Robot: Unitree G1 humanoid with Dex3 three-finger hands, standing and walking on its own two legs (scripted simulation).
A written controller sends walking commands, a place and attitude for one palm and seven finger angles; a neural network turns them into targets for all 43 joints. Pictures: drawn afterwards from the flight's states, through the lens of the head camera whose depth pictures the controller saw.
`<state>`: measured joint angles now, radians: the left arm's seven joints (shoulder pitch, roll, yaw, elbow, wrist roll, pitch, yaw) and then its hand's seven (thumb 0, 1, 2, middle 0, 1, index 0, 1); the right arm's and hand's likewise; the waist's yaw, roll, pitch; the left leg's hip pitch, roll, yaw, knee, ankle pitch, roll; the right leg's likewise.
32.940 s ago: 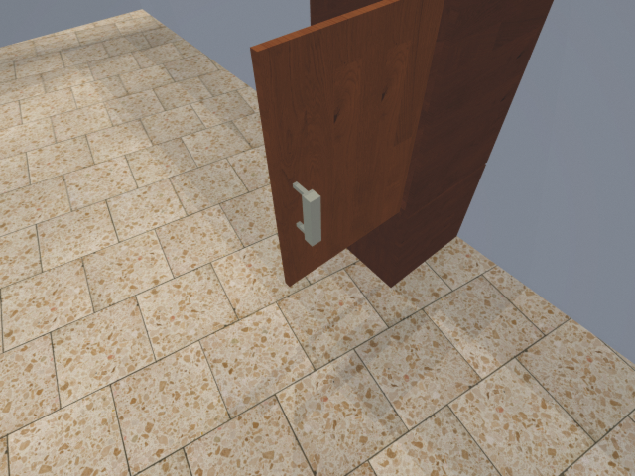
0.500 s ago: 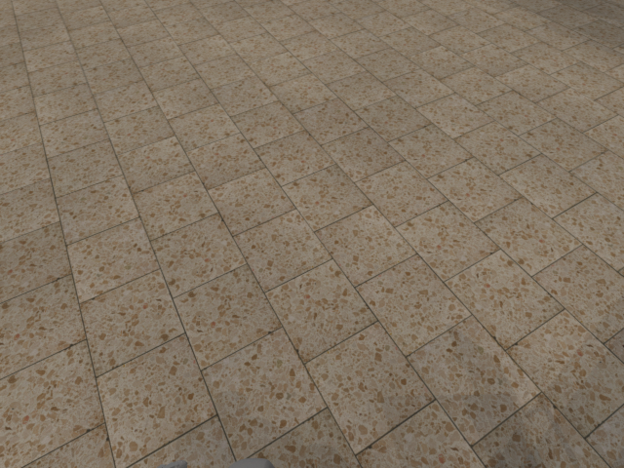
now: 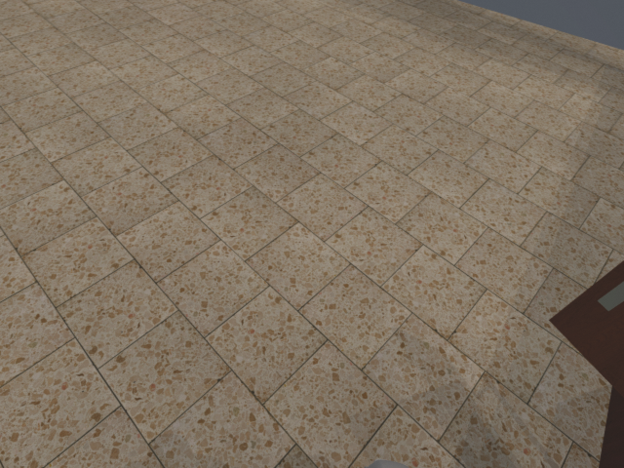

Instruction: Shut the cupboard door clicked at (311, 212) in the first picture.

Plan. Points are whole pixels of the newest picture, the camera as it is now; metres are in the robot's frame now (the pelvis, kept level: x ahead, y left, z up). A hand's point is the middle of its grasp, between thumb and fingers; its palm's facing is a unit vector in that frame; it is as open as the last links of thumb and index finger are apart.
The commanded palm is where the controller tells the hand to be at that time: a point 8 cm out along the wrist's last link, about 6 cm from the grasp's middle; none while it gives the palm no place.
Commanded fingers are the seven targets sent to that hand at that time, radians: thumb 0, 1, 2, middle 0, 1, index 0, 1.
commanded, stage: turn to face it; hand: left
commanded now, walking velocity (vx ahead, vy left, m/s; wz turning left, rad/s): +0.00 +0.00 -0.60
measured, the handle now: out of the picture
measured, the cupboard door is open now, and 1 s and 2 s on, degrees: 63 63 63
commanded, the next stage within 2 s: take the last steps up to it in 1.62 s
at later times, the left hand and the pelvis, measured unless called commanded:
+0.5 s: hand (206, 462) +0.15 +0.16 -0.17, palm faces -0.25 -0.94 -0.21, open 7.4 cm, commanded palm none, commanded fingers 0.00 0.90 0.90 -0.20 -0.30 -0.20 -0.30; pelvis +0.02 -0.01 -0.01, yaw -17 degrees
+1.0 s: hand (243, 409) +0.22 +0.12 -0.16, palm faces -0.55 -0.78 -0.29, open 7.4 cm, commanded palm none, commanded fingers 0.00 0.90 0.90 -0.20 -0.30 -0.20 -0.30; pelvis +0.01 +0.00 -0.02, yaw -36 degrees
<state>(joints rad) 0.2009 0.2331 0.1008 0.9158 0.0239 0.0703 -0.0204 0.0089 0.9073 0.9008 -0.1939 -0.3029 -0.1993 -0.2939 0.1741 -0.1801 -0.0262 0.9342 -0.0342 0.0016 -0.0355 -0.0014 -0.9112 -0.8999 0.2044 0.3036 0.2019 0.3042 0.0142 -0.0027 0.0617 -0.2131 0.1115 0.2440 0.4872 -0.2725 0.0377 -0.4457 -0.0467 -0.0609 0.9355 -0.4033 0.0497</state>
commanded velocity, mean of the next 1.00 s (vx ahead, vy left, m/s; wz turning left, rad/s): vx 0.00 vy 0.00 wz -0.60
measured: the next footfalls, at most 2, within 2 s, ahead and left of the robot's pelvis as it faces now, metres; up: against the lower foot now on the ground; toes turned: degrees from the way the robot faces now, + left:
right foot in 0.16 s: +0.05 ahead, -0.14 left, +0.00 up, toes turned -12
left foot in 0.56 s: +0.12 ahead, +0.10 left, +0.00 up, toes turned -17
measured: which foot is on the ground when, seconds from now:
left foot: down 0.00-0.16, up 0.18-0.54, down 0.56-0.96, up 0.98-1.00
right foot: up 0.00-0.14, down 0.16-0.56, up 0.58-0.94, down 0.96-1.00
